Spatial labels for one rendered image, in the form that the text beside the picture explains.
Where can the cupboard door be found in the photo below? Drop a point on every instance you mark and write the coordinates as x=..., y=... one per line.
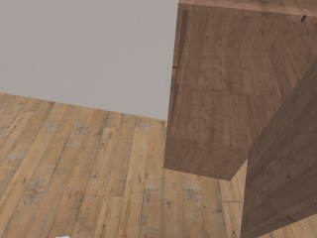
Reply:
x=281, y=177

